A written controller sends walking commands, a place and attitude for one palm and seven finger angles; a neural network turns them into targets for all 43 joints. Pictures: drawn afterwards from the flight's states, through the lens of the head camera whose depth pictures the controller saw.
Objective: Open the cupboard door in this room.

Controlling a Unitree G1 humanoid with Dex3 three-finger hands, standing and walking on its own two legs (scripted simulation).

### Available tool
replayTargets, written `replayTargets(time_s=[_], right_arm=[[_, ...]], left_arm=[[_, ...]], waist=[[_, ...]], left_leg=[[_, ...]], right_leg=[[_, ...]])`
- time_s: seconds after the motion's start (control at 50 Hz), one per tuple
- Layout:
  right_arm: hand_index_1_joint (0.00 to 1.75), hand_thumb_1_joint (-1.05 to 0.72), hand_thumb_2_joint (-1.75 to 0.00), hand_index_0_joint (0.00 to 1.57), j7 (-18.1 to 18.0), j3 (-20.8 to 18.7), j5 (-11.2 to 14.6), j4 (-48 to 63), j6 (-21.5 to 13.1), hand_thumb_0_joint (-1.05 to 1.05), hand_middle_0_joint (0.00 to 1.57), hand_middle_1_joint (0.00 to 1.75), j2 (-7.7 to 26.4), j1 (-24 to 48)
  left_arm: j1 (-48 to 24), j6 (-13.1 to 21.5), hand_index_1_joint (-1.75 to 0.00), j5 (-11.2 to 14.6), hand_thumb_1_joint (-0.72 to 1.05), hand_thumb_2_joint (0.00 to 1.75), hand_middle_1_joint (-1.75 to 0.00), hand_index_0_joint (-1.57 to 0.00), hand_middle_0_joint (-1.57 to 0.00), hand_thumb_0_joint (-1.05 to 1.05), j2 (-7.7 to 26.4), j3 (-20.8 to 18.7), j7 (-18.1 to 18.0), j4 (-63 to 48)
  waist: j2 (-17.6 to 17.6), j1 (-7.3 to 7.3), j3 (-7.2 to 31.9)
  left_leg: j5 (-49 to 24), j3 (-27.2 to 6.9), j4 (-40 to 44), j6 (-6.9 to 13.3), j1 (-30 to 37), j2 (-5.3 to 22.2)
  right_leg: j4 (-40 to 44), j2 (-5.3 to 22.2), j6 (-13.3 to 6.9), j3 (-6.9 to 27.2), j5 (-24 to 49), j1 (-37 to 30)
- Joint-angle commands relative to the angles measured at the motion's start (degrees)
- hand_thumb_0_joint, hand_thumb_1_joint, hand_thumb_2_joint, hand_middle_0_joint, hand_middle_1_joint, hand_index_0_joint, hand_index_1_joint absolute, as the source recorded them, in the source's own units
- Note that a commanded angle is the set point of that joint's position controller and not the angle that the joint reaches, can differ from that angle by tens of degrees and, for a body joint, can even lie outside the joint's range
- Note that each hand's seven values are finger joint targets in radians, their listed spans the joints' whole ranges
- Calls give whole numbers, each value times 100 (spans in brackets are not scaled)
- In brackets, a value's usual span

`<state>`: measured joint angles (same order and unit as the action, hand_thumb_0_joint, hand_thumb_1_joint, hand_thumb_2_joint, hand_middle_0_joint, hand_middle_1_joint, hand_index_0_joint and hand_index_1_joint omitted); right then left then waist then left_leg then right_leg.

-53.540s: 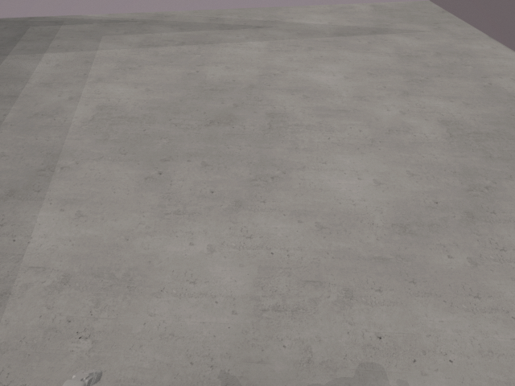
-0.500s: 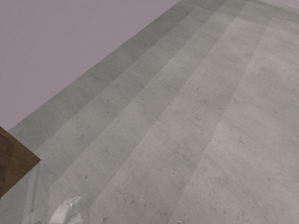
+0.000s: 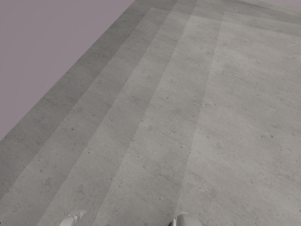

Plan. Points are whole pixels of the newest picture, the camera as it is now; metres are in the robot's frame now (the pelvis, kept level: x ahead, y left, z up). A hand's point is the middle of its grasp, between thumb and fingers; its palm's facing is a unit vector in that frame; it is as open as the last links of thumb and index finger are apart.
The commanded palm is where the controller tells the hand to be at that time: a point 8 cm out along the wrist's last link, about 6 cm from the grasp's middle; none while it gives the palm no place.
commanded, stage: walk to a spot facing it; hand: left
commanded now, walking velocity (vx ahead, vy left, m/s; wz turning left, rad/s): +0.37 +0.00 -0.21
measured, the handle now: out of the picture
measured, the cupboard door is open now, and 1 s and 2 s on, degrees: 45 45 45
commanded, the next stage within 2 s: turn to face it in 0.64 s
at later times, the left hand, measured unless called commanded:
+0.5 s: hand (102, 181) +0.27 +0.17 -0.18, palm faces -0.06 -0.98 -0.18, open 7.3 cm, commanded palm none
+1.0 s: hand (126, 132) +0.48 +0.11 -0.20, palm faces +0.01 -0.98 -0.18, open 7.3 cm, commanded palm none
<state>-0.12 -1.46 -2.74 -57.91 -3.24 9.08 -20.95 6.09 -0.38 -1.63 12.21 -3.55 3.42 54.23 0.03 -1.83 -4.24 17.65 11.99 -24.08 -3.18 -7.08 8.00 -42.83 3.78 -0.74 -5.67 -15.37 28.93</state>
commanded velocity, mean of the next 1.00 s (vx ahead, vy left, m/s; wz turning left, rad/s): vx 0.24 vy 0.00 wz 0.08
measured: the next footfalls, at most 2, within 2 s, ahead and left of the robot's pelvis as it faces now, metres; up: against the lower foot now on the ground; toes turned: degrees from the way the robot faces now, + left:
right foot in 0.06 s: +0.14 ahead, -0.13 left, +0.00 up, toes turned -7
left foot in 0.36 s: +0.29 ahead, +0.11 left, +0.00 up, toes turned +6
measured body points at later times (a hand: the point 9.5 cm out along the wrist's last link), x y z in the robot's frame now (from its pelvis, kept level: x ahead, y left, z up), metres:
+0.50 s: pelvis +0.24 -0.02 -0.01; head +0.27 -0.01 +0.44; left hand +0.28 +0.23 -0.17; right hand +0.27 -0.25 -0.15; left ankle +0.25 +0.11 -0.74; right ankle +0.17 -0.13 -0.66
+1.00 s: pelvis +0.45 -0.07 -0.02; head +0.48 -0.05 +0.43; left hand +0.48 +0.17 -0.18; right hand +0.50 -0.31 -0.16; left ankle +0.52 +0.02 -0.74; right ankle +0.37 -0.17 -0.73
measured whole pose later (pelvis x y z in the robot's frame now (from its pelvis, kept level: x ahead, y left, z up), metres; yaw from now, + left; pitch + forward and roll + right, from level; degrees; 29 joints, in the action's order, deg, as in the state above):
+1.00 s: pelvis +0.45 -0.07 -0.02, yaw -1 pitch +0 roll -1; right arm 0.5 -2.3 -1.7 -57.5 -1.3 9.7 -10.7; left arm 14.0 1.4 -0.3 11.2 -2.8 -0.8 60.6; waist 1.5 -1.0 -3.7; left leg 11.0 7.5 -35.2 2.2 -23.1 3.6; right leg -38.9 3.2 1.2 -10.9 -27.1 10.5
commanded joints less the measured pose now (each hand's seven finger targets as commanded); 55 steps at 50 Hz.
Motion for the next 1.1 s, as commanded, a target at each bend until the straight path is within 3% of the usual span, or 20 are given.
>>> replayTargets(time_s=[0.0, 0.02, 0.04, 0.06, 0.14, 0.3, 0.34, 0.36, 0.4, 0.48, 0.6, 0.62, 0.64, 0.66, 0.76, 0.86, 0.92, 0.96, 0.98, 1.08], right_arm=[[30, -90, -90, 20, -38, -241, 77, 136, -11, 0, 20, 30, 1018, -163], [30, -90, -90, 20, 5, -190, 163, 220, -26, 0, 20, 30, 807, -2], [30, -90, -90, 20, 47, -131, 242, 525, -25, 0, 20, 30, 513, 338], [30, -90, -90, 20, 37, -188, 202, 594, -8, 0, 20, 30, 673, 684], [30, -90, -90, 20, 40, -233, 119, 235, 78, 0, 20, 30, 497, 521], [30, -90, -90, 20, 96, -251, 89, 31, -49, 0, 20, 30, 591, 7], [30, -90, -90, 20, -26, -489, -24, -241, -93, 0, 20, 30, 1612, -1322], [30, -90, -90, 20, -55, -462, -29, -258, -51, 0, 20, 30, 1576, -1501], [30, -90, -90, 20, -95, -364, 4, -119, -95, 0, 20, 30, 1195, -940], [30, -90, -90, 20, -93, -267, 32, -57, -180, 0, 20, 30, 978, -227], [30, -90, -90, 20, -16, -289, 84, -91, 15, 0, 20, 30, 985, 126], [30, -90, -90, 20, 15, -233, 141, -13, 20, 0, 20, 30, 791, 260], [30, -90, -90, 20, 70, -177, 195, 206, 44, 0, 20, 30, 448, 442], [30, -90, -90, 20, 51, -189, 197, 363, 47, 0, 20, 30, 611, 771], [30, -90, -90, 20, 26, -161, 170, 6, 142, 0, 20, 30, 217, 538], [30, -90, -90, 20, 93, -85, 186, 7, 191, 0, 20, 30, 98, 509], [30, -90, -90, 20, 68, -170, 137, -53, 177, 0, 20, 30, 604, 57], [30, -90, -90, 20, -45, -364, 82, -19, 207, 0, 20, 30, 1500, -585], [30, -90, -90, 20, -122, -360, 97, 17, 257, 0, 20, 30, 1557, -419], [30, -90, -90, 20, -163, -326, 91, 503, 270, 0, 20, 30, 1353, 696]], left_arm=[[696, 187, -30, -24, 90, 90, -30, -20, -20, 0, 459, -166, -44, -78], [1589, 251, -30, -46, 90, 90, -30, -20, -20, 0, 930, -301, -115, 189], [2370, 268, -30, 22, 90, 90, -30, -20, -20, 0, 1550, -458, -217, 378], [2183, 227, -30, 107, 90, 90, -30, -20, -20, 0, 1624, -433, -275, 376], [796, 335, -30, 22, 90, 90, -30, -20, -20, 0, 678, -210, -390, 64], [782, 387, -30, 90, 90, 90, -30, -20, -20, 0, 693, -212, -251, 339], [738, 388, -30, 98, 90, 90, -30, -20, -20, 0, 132, -64, -206, 104], [309, 435, -30, 41, 90, 90, -30, -20, -20, 0, 281, -73, -221, -94], [-121, 430, -30, 26, 90, 90, -30, -20, -20, 0, 283, -107, -189, -108], [105, 263, -30, 30, 90, 90, -30, -20, -20, 0, 45, -31, -63, -1], [973, 246, -30, -7, 90, 90, -30, -20, -20, 0, 308, -139, -98, 322], [1646, 296, -30, -28, 90, 90, -30, -20, -20, 0, 724, -245, -146, 485], [2316, 327, -30, 3, 90, 90, -30, -20, -20, 0, 1362, -398, -233, 655], [2329, 301, -30, 72, 90, 90, -30, -20, -20, 0, 1441, -373, -299, 620], [1077, 443, -30, 7, 90, 90, -30, -20, -20, 0, 506, -121, -432, 372], [947, 446, -30, 78, 90, 90, -30, -20, -20, 0, 625, -121, -424, 453], [868, 331, -30, 118, 90, 90, -30, -20, -20, 0, 599, -108, -449, 335], [892, 225, -30, 168, 90, 90, -30, -20, -20, 0, 343, -34, -497, 28], [532, 128, -30, 128, 90, 90, -30, -20, -20, 0, 425, -55, -498, -128], [409, -29, -30, 112, 90, 90, -30, -20, -20, 0, 330, -118, -404, -202]], waist=[[-236, 500, 595], [705, 948, 973], [1995, 1226, 1207], [1335, 1148, 790], [956, 241, 357], [39, -170, 336], [-2018, -693, 882], [-1478, -793, 718], [-1052, -506, 139], [-979, -31, 247], [-225, 456, 332], [579, 825, 572], [2031, 1080, 738], [1625, 1114, 638], [822, 208, 518], [641, 122, 451], [74, -139, 804], [-1812, -412, 1212], [-1306, -345, 1074], [-903, 88, 888]], left_leg=[[-1229, -102, -496, 490, -814, 691], [-801, 363, -2103, 252, -2033, 239], [1808, 161, -3847, 102, -3261, -460], [1843, -669, -4590, 155, -3761, -156], [747, -1043, -3522, 73, -2502, 321], [-704, -336, -360, 135, -24, -282], [216, -3213, 689, 1120, 1596, 1760], [375, -3825, 1023, 1507, 1409, 2151], [-271, -3263, 1111, 1394, 649, 1945], [-1655, -970, 1020, 867, 105, 1128], [10, -346, -36, 501, -1102, 526], [253, 127, -1400, 285, -1881, 55], [1706, 202, -3081, 121, -2989, -570], [1984, -557, -4062, 185, -3345, -322], [707, -949, -3113, 77, -2297, 56], [-574, -404, -1248, 97, -1504, -401], [-2432, -644, -510, 324, -173, -320], [-5017, -3262, 4, 1650, 709, 1693], [-4414, -3518, 133, 1756, 482, 1719], [-2873, -2513, 268, 1239, -480, 859]], right_leg=[[1141, -400, -209, -261, 250, -2506], [1565, 508, -638, 1013, -588, -3953], [2673, 1982, -1332, 3441, -749, -4500], [3017, 2161, -1617, 3696, -1046, -4016], [2946, 1403, -1123, 1824, 266, -1941], [2029, 515, -610, 873, -24, -1119], [-1121, -471, -114, -59, -1205, 681], [-2230, -393, -165, 411, -1751, 1146], [-3058, 138, -95, 743, -881, 1628], [-927, 316, 62, 315, -389, 417], [1096, -246, -48, -293, 335, -2274], [1573, 447, -349, 730, -305, -3239], [2713, 1796, -986, 2884, -909, -3827], [3153, 2184, -1385, 3545, -1007, -3664], [2661, 1545, -930, 937, 2509, -2233], [2215, 1178, -527, -71, 3250, -2378], [856, 928, -48, -425, 2834, -1906], [-1708, -169, 410, -304, -2453, -387], [-2283, -104, 392, 338, -2384, 7], [-1643, 21, 494, 476, -1307, -218]])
